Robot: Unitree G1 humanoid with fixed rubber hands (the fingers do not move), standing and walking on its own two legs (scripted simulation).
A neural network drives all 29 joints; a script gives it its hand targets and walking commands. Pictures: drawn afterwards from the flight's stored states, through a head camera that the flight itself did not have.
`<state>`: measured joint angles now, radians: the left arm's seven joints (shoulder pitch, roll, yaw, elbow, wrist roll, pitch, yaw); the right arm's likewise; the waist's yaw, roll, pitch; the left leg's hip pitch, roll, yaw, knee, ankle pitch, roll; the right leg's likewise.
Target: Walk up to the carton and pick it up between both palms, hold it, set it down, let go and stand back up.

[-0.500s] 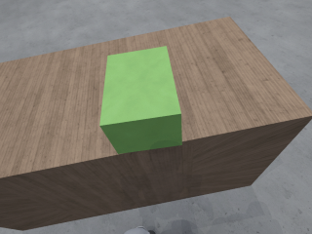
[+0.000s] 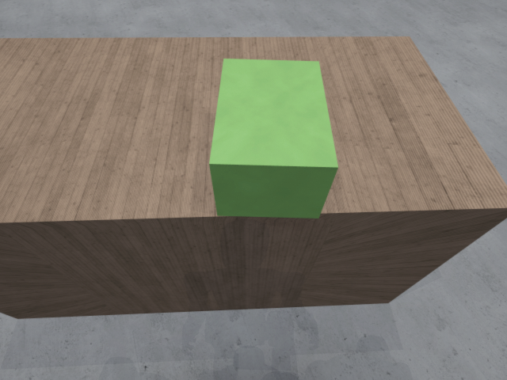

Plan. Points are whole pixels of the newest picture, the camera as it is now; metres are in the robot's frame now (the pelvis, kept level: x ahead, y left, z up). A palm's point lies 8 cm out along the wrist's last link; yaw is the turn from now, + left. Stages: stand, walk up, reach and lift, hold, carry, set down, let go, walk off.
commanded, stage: walk up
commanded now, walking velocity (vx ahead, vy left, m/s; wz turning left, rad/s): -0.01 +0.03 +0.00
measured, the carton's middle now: (269, 136) +0.55 +0.02 +0.03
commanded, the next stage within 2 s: none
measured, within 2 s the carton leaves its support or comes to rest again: neither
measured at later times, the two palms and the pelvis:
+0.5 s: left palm out of the picture -0.09 +0.30 -0.13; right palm out of the picture -0.08 -0.14 -0.13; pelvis -0.03 +0.07 +0.01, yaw -3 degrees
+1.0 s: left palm out of the picture -0.02 +0.36 -0.15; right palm out of the picture -0.05 -0.07 -0.13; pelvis -0.02 +0.13 +0.00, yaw -3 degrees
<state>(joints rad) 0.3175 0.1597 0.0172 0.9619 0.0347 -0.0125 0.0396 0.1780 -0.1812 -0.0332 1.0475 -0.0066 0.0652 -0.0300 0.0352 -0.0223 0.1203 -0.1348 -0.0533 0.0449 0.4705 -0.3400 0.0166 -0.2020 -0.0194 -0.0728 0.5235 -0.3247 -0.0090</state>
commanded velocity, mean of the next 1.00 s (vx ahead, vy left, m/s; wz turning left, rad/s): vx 0.01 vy -0.02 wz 0.00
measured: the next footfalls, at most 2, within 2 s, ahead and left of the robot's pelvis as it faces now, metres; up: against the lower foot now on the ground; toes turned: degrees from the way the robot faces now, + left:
right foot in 0.52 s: -0.02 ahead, -0.03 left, +0.00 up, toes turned -8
left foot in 0.78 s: -0.02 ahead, +0.28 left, +0.00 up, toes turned -3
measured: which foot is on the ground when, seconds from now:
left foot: down 0.00-0.54, up 0.56-0.76, down 0.78-1.00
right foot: down 0.00-0.04, up 0.06-0.50, down 0.52-0.98, up 1.00-1.00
